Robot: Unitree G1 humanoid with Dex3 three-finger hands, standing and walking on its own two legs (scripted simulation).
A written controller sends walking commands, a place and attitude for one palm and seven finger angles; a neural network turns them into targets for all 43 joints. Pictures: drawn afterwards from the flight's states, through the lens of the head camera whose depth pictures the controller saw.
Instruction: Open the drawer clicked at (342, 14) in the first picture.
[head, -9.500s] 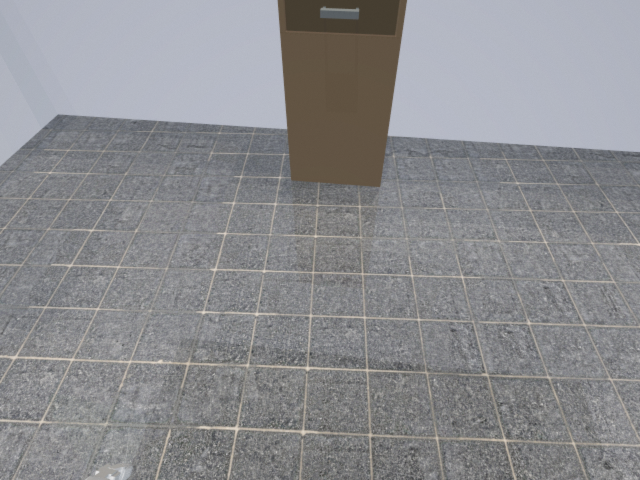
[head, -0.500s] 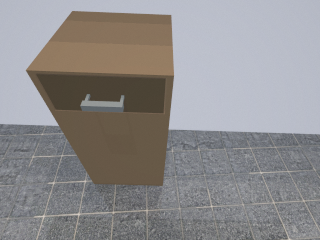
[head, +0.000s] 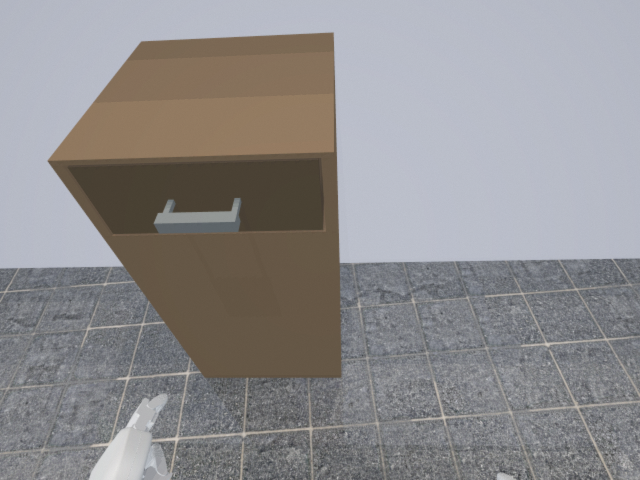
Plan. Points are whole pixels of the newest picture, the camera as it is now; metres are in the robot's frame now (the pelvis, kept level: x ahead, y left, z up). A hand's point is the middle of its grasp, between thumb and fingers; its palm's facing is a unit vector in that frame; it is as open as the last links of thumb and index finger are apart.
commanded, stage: raise the hand with hooked fingers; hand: left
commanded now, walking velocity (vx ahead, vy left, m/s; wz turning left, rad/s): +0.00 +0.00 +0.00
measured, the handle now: (200, 213) +0.51 +0.23 +0.03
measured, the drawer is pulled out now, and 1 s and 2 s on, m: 0.00 0.00 0.00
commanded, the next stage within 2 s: move the hooked fingers above the handle in 1.74 s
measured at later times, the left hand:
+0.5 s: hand (147, 417) +0.20 +0.22 +0.00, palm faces +0.06 -0.08 -0.99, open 10.0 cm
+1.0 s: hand (116, 340) +0.26 +0.25 +0.07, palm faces +0.10 -0.10 -0.99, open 12.9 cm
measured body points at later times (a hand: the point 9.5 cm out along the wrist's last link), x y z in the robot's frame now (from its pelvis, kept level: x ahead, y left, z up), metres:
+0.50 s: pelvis -0.03 -0.03 -0.03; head -0.01 -0.07 +0.42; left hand +0.19 +0.22 +0.06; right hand +0.21 -0.22 -0.12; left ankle +0.01 +0.12 -0.73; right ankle -0.05 -0.10 -0.73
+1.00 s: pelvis -0.02 +0.02 +0.00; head +0.00 -0.02 +0.45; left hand +0.25 +0.25 +0.13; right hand +0.19 -0.22 -0.10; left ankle +0.01 +0.12 -0.73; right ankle -0.05 -0.10 -0.73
